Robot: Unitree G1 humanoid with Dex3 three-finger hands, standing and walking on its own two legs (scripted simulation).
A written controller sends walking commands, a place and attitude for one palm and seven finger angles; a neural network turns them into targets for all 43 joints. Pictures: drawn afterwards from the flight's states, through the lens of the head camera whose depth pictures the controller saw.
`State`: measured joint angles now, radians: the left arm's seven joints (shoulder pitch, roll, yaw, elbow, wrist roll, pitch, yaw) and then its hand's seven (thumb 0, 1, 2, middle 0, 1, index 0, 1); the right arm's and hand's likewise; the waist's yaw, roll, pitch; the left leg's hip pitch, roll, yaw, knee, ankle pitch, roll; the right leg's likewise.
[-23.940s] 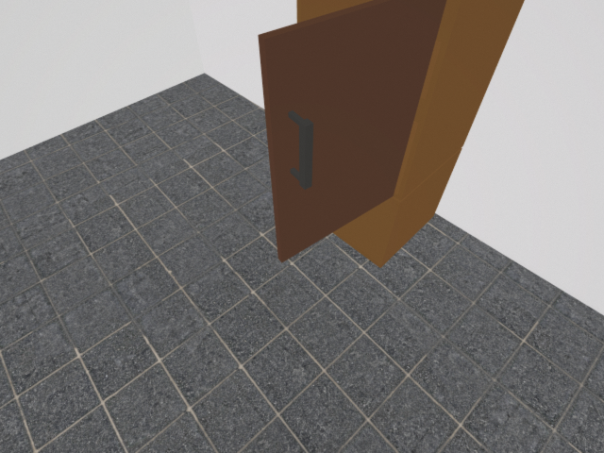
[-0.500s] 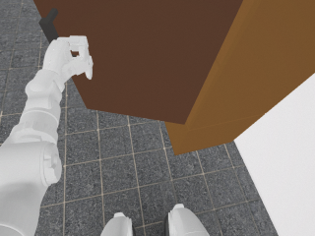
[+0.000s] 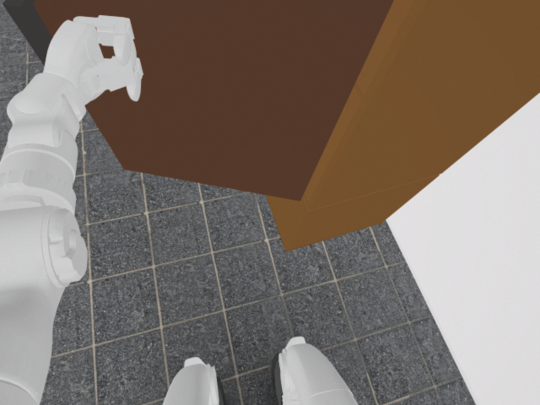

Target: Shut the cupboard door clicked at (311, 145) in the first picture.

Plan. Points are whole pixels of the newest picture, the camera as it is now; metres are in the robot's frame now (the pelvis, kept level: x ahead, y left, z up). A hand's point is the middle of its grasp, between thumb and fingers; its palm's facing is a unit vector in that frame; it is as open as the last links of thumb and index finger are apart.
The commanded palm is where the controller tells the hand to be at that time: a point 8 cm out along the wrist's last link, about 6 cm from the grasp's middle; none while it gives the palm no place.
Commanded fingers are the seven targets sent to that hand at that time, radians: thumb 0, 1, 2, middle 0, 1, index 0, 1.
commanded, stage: push the door shut along its arc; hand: left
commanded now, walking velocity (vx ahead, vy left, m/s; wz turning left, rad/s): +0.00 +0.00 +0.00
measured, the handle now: (58, 47) +0.59 +0.20 +0.10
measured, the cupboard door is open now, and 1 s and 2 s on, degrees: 63 55 55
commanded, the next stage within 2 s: pull the fist back off the door in 0.30 s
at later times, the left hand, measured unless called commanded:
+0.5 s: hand (154, 48) +0.57 +0.08 +0.11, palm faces -0.19 -0.98 +0.10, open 3.5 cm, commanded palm +0.57 +0.10 +0.11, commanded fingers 0.00 0.90 0.90 -1.30 -1.50 -1.30 -1.50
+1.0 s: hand (170, 70) +0.54 +0.07 +0.11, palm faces +0.03 -1.00 -0.02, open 3.1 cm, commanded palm +0.50 +0.11 +0.11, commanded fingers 0.00 0.90 0.90 -1.30 -1.50 -1.30 -1.50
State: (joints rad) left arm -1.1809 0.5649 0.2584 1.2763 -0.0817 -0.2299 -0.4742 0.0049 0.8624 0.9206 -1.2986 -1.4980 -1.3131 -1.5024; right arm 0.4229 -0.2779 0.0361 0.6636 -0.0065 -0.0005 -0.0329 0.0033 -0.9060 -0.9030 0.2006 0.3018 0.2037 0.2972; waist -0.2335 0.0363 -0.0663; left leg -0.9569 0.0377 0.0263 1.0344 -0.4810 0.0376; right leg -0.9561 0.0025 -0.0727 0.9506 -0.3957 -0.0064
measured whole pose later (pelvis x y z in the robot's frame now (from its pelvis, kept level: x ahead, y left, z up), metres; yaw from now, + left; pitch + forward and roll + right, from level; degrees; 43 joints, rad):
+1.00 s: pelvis +0.01 -0.01 +0.02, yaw -1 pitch +21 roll -1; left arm -1.01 0.30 0.32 1.20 0.00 -0.40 0.08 0.02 0.90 0.90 -1.30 -1.50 -1.30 -1.50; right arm 0.51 -0.26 -0.01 0.65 -0.05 0.03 0.08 0.00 -0.91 -0.90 0.20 0.30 0.20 0.30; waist -0.20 0.05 -0.10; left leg -0.83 0.04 0.05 0.92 -0.45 0.02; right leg -0.86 0.02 -0.04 0.87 -0.37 -0.02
